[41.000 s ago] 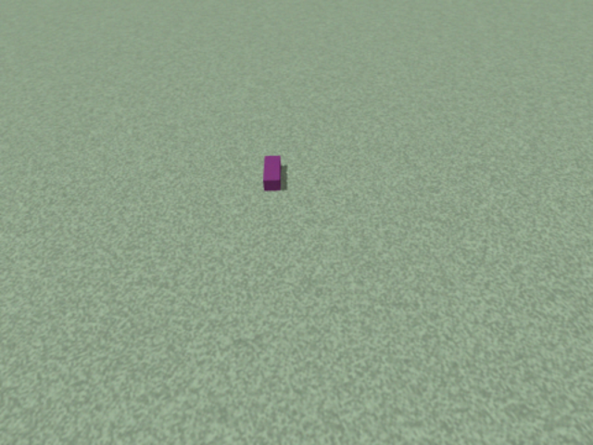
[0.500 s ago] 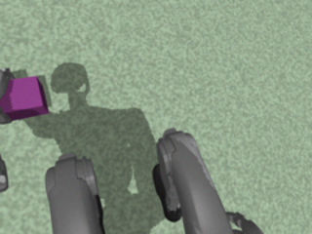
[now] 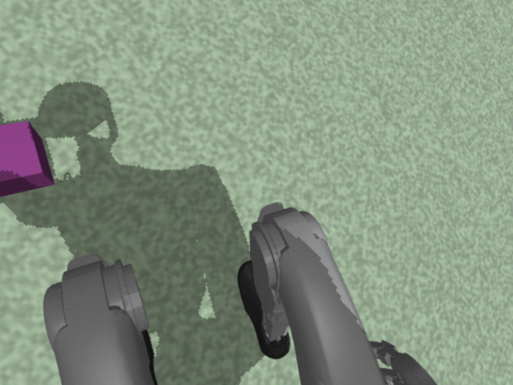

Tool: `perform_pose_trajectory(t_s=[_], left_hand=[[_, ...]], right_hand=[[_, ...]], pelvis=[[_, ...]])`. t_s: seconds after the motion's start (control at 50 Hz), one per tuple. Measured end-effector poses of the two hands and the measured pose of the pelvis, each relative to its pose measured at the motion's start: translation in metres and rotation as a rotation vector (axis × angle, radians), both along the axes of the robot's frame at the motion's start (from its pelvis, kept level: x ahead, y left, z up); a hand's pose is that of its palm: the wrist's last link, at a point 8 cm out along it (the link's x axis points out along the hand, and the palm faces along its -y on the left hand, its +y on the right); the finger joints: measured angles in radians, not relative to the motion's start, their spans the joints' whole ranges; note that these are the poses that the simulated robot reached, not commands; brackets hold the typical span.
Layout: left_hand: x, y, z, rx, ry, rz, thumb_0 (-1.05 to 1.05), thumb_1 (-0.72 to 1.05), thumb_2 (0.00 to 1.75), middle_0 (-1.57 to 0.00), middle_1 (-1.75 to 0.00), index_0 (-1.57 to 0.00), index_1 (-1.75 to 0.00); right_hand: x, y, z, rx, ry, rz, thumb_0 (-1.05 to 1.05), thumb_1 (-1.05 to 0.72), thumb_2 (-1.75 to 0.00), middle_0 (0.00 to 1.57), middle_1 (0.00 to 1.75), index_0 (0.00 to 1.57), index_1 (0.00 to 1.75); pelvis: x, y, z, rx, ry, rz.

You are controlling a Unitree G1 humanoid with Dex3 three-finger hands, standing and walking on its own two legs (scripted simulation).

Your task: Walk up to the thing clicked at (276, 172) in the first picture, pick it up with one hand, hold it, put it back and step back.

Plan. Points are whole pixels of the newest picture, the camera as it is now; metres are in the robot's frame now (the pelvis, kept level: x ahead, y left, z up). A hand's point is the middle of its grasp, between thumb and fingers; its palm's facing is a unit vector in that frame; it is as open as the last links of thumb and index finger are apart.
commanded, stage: rest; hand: left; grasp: from above
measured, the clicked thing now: out of the picture +0.47 +0.32 -0.23
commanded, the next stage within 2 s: open in 1.06 s
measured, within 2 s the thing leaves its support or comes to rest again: rests again in 0.78 s
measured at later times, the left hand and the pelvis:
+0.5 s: hand out of the picture +0.48 +0.31 -0.23, palm faces -0.44 -0.12 -0.89, open 11.0 cm; pelvis +0.00 +0.01 -0.01, yaw -3 degrees
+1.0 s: hand out of the picture +0.47 +0.32 -0.25, palm faces -0.45 -0.13 -0.88, open 11.0 cm; pelvis +0.00 +0.01 -0.02, yaw -5 degrees
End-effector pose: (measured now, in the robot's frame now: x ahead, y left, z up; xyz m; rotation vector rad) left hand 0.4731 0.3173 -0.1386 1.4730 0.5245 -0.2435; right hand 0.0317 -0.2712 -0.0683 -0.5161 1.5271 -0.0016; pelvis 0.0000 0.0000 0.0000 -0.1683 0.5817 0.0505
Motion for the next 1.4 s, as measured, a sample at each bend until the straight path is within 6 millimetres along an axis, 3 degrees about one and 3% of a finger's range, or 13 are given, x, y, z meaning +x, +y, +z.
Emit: perform_pose_trajectory(t_s=[0.62, 0.94, 1.22, 1.4], left_hand=[[0.007, -0.002, -0.043, -0.009, -0.014, 0.014, 0.0, -0.15, 0.61, -0.56, -0.72, -0.61, -0.64], [0.006, 0.005, -0.054, -0.019, -0.008, 0.023, 0.0, -0.16, 0.61, -0.57, -0.71, -0.62, -0.64], [0.005, 0.005, -0.054, -0.018, -0.016, 0.015, 0.0, -0.16, 0.61, -0.57, -0.71, -0.62, -0.64], [0.004, 0.004, -0.056, -0.017, -0.015, 0.016, 0.0, -0.14, 0.67, -0.48, -0.76, -0.52, -0.72]], right_hand=[[-0.005, 0.014, 0.008, -0.005, -0.006, 0.086, 0.0, -0.9, -0.89, 0.2, 0.3, 0.21, 0.3], [-0.014, 0.02, 0.016, -0.005, 0.019, 0.12, 0.0, -0.9, -0.89, 0.2, 0.3, 0.21, 0.3], [-0.008, 0.03, 0.017, 0.017, -0.013, 0.159, 0.0, -0.9, -0.89, 0.2, 0.3, 0.21, 0.3], [-0.01, 0.034, 0.016, 0.039, -0.019, 0.167, 0.0, -0.89, -0.89, 0.2, 0.3, 0.21, 0.3]], pelvis=[[-0.002, 0.008, -0.014, -0.052, -0.054, -0.027], [-0.004, 0.012, -0.016, -0.074, -0.077, -0.036], [-0.005, 0.014, -0.016, -0.088, -0.091, -0.041], [-0.006, 0.014, -0.017, -0.088, -0.098, -0.044]])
